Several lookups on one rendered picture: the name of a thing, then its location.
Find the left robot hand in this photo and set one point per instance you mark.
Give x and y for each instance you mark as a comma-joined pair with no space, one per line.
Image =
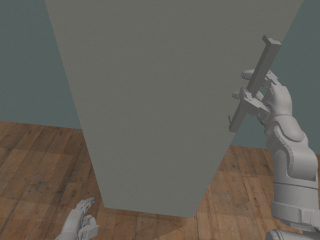
84,227

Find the robot right forearm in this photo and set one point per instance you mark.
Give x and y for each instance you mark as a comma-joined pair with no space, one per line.
295,174

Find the right robot hand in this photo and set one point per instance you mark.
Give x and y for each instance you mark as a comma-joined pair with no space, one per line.
276,101

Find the handle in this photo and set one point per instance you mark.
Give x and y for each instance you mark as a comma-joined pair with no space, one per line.
268,55

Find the robot right upper arm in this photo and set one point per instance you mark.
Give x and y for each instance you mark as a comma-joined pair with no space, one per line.
279,234

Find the fridge door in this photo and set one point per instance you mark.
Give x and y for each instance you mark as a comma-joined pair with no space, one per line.
152,83

